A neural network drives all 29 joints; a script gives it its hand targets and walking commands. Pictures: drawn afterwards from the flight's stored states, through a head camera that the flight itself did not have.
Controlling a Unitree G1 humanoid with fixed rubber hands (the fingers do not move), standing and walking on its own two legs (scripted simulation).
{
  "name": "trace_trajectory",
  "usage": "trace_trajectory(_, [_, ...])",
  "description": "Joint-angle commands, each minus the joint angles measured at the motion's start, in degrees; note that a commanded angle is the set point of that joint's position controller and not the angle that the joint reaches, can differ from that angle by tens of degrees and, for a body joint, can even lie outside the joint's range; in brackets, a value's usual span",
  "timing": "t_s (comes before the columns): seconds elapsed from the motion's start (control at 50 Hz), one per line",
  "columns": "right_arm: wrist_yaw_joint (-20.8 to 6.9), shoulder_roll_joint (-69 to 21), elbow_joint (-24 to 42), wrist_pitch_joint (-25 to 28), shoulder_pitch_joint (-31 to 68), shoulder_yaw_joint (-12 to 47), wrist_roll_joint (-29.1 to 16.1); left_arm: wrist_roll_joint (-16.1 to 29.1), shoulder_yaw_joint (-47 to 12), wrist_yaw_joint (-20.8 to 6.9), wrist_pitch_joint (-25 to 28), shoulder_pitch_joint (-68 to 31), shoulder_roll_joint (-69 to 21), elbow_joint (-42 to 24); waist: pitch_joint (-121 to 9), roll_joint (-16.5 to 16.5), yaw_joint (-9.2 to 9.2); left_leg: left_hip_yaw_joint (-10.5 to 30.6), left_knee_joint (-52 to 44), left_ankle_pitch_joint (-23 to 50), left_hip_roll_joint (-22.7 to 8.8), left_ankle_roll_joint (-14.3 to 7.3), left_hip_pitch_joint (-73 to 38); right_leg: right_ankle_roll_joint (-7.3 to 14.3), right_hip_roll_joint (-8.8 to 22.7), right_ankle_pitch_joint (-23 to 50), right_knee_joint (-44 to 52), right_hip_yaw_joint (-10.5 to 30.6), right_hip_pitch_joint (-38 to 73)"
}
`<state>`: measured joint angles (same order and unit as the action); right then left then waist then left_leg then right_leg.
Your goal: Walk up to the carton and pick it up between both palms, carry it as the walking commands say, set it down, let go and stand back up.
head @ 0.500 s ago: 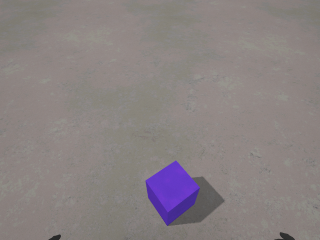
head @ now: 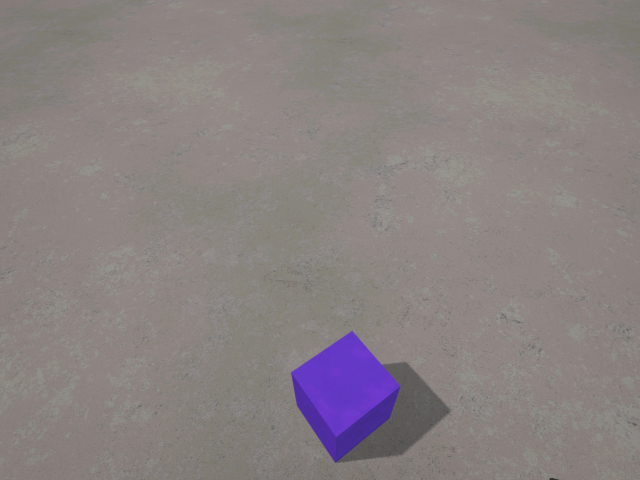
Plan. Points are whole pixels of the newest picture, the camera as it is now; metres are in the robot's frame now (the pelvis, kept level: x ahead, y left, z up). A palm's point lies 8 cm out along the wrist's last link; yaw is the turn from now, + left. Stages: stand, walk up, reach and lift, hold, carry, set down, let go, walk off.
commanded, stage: walk up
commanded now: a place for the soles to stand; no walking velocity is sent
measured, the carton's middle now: (343, 396) +0.48 -0.03 -0.66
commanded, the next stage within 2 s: none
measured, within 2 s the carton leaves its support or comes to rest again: neither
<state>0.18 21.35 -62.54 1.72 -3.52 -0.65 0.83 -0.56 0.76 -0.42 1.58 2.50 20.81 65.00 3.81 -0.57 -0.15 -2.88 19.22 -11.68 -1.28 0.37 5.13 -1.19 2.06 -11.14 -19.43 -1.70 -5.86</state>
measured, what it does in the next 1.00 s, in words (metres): steps to the right, turning left: right foot, then left foot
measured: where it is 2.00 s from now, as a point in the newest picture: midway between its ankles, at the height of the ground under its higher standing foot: outside the picture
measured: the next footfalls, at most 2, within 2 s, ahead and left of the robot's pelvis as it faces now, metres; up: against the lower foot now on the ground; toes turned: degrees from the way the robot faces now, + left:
right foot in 0.32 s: +0.14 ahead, -0.25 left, +0.00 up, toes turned +14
left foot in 0.50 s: +0.08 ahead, -0.01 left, +0.00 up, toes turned +18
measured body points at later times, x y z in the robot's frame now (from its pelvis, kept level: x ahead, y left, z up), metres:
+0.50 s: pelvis +0.04 -0.15 -0.06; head +0.09 -0.10 +0.39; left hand +0.09 +0.20 -0.16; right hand +0.20 -0.51 -0.11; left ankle +0.05 -0.02 -0.75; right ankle +0.10 -0.26 -0.75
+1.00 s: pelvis +0.11 -0.33 -0.06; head +0.13 -0.29 +0.39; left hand +0.02 +0.00 -0.17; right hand +0.39 -0.57 -0.13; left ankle +0.09 -0.22 -0.73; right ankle +0.18 -0.39 -0.75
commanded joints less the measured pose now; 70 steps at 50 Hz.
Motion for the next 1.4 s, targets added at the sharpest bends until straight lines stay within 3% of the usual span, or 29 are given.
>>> trace_trajectory(0.0, [2.31,20.75,2.01,1.19,-15.51,-5.7,-0.96,-4.44,7.65,-2.29,-2.77,-7.49,17.61,-13.21,-0.97,8.35,3.68,16.82,-0.77,4.98,-10.33,-7.27,-2.17,3.05,0.51,-9.15,-14.84,-1.46,-10.13])
trace_trajectory(0.02, [3.72,24.19,2.04,2.09,-20.4,-7.61,-0.34,-4.97,7.63,-3.3,-4.1,-9.61,14.64,-17.57,-1.18,-1.55,5.86,30.12,-3.11,1.66,-18.34,-12.57,-13.59,2.26,-1.04,-20.43,-27.52,1.11,-31.22])
trace_trajectory(0.04, [4.8,24.84,4.6,2.72,-20.06,-8.97,-0.12,-5.47,7.63,-4.03,-4.82,-8.97,12.48,-21.51,-0.58,-1.84,4.52,33.55,-2.52,-1.34,-23.63,-15.67,-11.02,2.21,2.54,-19.2,-37.67,9.04,-38.35])
trace_trajectory(0.1, [6.42,22.91,11.81,4.47,-15.44,-9.33,0.57,-4.73,9.41,-5.51,-5.33,-3.54,13.76,-25.38,-2.39,0.56,-0.32,27.87,1.0,2.71,-18.86,-12.79,-0.5,1.76,4.92,-12.12,-43.3,13.32,-34.83])
trace_trajectory(0.2, [6.58,24.23,16.6,5.09,-20.39,-9.78,1.62,-4.34,10.07,-6.48,-5.86,-4.28,12.9,-31.24,-4.22,-6.52,1.78,22.92,7.63,6.58,-12.72,-12.71,11.08,1.26,2.67,-15.5,-34.5,8.54,-23.88])
trace_trajectory(0.26, [6.73,25.62,17.92,4.61,-19.76,-10.15,1.87,-3.58,10.81,-5.98,-5.86,0.21,13.46,-32.96,-4.47,-10.53,-0.68,23.64,11.81,8.55,-12.27,-11.29,16.6,2.47,0.44,-16.71,-31.14,5.71,-16.69])
trace_trajectory(0.3, [6.76,22.43,18.75,3.63,-17.97,-8.68,1.84,-3.55,11.62,-5.45,-5.1,10.59,15.14,-30.57,-7.25,-2.01,-6.43,14.47,25.75,1.21,-6.4,-7.63,29.34,3.91,-1.93,-15.54,-18.25,3.48,2.57])
trace_trajectory(0.32, [6.95,15.38,19.5,3.42,-20.57,-6.5,1.14,-4.62,12.95,-5.37,-4.37,15.49,22.23,-30.68,-6.6,21.1,-8.88,6.25,42.33,-20.67,4.37,-3.13,41.08,8.12,10.09,-28.61,-1.56,22.75,5.57])
trace_trajectory(0.34, [8.08,17.34,20.96,3.42,-17.81,-6.25,0.99,-3.61,13.25,-5.19,-4.38,10.93,24.46,-32.91,-6.41,18.26,-7.77,5.22,48.9,-26.36,3.38,-0.65,43.94,15.07,20.05,-23.22,2.02,37.56,0.71])
trace_trajectory(0.38, [8.12,21.54,18.18,4.29,-19.64,-7.01,0.14,-3.2,11.51,-4.62,-4.6,6.72,20.82,-33.57,-3.93,9.54,-3.34,5.11,49.59,-22.1,-1.47,-0.72,34.2,19.17,17.88,-14.59,-4.56,29.13,-8.59])
trace_trajectory(0.42, [7.25,21.77,14.63,4.45,-27.8,-7.25,-0.09,-3.75,10.81,-4.12,-5.12,3.51,19.43,-34.92,-3.04,15.02,-0.44,0.67,37.29,-20.62,-1.42,-1.34,22.88,17.25,12.78,-4.1,-11.18,18.01,-14.04])
trace_trajectory(0.46, [7.04,20.55,12.58,4.79,-35.78,-7.68,-0.02,-3.92,9.41,-3.89,-6.09,0.01,17.8,-36.54,-3.23,10.6,4.88,1.18,23.53,-9.95,0.43,-4.22,1.07,14.77,9.62,-7.59,-21.28,12.94,-31.41])
trace_trajectory(0.48, [7.18,22.5,12.78,5.29,-38.97,-8.42,0.71,-4.38,8.52,-3.74,-6.2,0.09,13.49,-36.94,-3.25,-0.99,7.2,8.38,15.1,-12.39,-0.85,-5.73,-5.21,9.66,5.8,-13.75,-34.02,8.96,-37.72])
trace_trajectory(0.5, [7.51,31.58,16.38,5.54,-37.19,-10.31,1.64,-3.69,8.36,-3.59,-5.62,-0.11,12.67,-39.09,-2.29,-16.74,7.18,43.94,3.31,-13.84,-20.35,-13.46,-0.02,3.73,-1.45,-26.08,-48.4,4.08,-44.26])
trace_trajectory(0.52, [7.97,31.08,18.14,5.32,-31.37,-10.74,1.01,-4.31,10.55,-3.25,-6.67,-0.78,17.52,-38.49,-2.32,-2.36,5.67,45.6,6.12,-7.2,-25.91,-18.86,3.03,2.44,2.4,-25.95,-55.35,9.79,-43.67])
trace_trajectory(0.54, [8.34,30.18,19.61,5.58,-29.09,-10.18,0.72,-3.49,10.96,-2.96,-6.53,0.53,17.59,-38.56,-3.86,-0.91,3.93,40.71,11.42,4.59,-24.57,-19.75,5.69,1.37,3.36,-23.76,-59.48,9.24,-40.73])
trace_trajectory(0.66, [8.76,28.33,23.19,5.45,-23.58,-9.23,1.9,-2.95,11.7,-4.63,-5.79,7.46,15.84,-39.24,-1.88,-10.75,0.73,24.75,19.11,11.22,-14.23,-13.3,19.3,1.11,2.68,-21.69,-47.31,6.16,-29.28])
trace_trajectory(0.74, [8.07,24.53,24.59,4.14,-16.93,-7.44,2.45,-2.58,13.01,-4.75,-4.64,21.24,17.23,-34.2,-4.77,-1.57,-8.11,15.15,32.84,-14.08,-6.47,-8.97,39.34,3.67,-3.46,-18.07,-28.63,-1.56,-3.96])
trace_trajectory(0.76, [8.22,18.6,26.73,4.18,-14.82,-5.54,0.71,-3.37,13.35,-4.26,-3.91,22.47,22.22,-34.17,-3.26,16.34,-9.54,5.16,50.99,-19.25,5.36,-3.1,49.07,9.57,11.87,-31.61,-8.55,25.91,-6.72])
trace_trajectory(0.78, [9.47,19.53,27.91,4.32,-11.37,-5.88,0.19,-1.49,13.26,-4.22,-3.69,16.77,23.82,-35.39,-0.92,17.07,-8.6,9.12,56.32,-27.13,3.83,-1.13,48.34,11.74,17.57,-26.26,1.29,37.59,-11.21])
trace_trajectory(0.84, [7.49,23.07,22.34,3.47,-16.75,-6.95,-0.34,-1.66,11.16,-2.37,-2.5,10.3,21.67,-34.13,1.84,5.0,-2.53,9.65,56.82,-17.98,-1.56,-2.11,38.02,13.47,20.01,-26.18,-3.05,34.43,-15.58])
trace_trajectory(0.96, [2.91,16.89,20.89,2.83,-15.33,-6.33,-0.26,-0.93,7.8,0.22,1.16,11.9,20.75,-27.13,-1.28,6.55,-1.28,7.81,38.31,-21.01,0.09,-4.98,26.66,15.24,21.53,-0.02,-10.43,24.83,-12.57])
trace_trajectory(1.02, [1.89,15.65,20.54,3.12,-15.26,-6.53,0.5,-0.15,6.16,0.4,1.82,9.85,18.0,-24.68,-2.32,4.29,1.32,7.15,21.46,-13.45,1.74,-6.62,14.9,10.7,19.32,-0.51,-12.75,17.31,-14.91])
trace_trajectory(1.06, [1.07,18.11,20.92,2.94,-14.63,-7.41,0.72,-0.17,5.0,-0.12,2.13,8.86,15.71,-23.16,-2.9,0.59,1.95,18.47,19.61,-13.76,-1.19,-9.83,6.15,3.06,11.64,-11.37,-12.42,7.65,-25.34])
trace_trajectory(1.1, [1.18,18.74,20.83,3.02,-14.68,-7.46,0.33,-0.25,5.56,-0.25,2.05,5.28,15.27,-22.5,-2.04,-1.77,2.64,28.76,15.15,-14.56,-6.05,-12.29,9.14,0.99,6.25,-18.97,-18.2,4.39,-23.92])
trace_trajectory(1.16, [1.55,16.56,20.44,2.44,-10.27,-6.01,0.19,-0.42,5.63,-0.16,2.6,7.83,15.45,-19.91,-0.88,1.93,-0.81,23.47,18.77,-11.13,-2.71,-10.22,18.47,3.12,7.73,-19.59,-10.46,8.09,-14.81])
trace_trajectory(1.22, [1.22,13.85,18.44,1.7,-10.21,-4.97,0.16,-0.53,5.92,0.62,3.29,10.68,17.58,-17.09,0.7,3.96,-2.58,5.99,28.45,-12.61,1.55,-3.81,26.61,9.71,23.27,-4.69,-1.63,16.49,-4.83])
trace_trajectory(1.28, [0.77,13.51,17.52,2.16,-9.96,-4.57,0.22,0.29,4.48,0.45,3.34,8.64,16.44,-16.84,-3.19,5.75,-1.34,6.0,21.78,-3.68,-0.26,-5.08,16.68,8.15,18.58,13.14,-8.85,4.44,-5.93])
trace_trajectory(1.38, [0.68,14.34,14.79,1.38,-9.65,-4.17,-0.32,0.62,4.54,0.5,1.59,3.75,15.5,-16.68,-2.71,4.85,-0.77,8.92,20.01,5.97,-0.58,-4.81,12.26,3.98,13.91,-5.45,-7.2,0.19,-8.62])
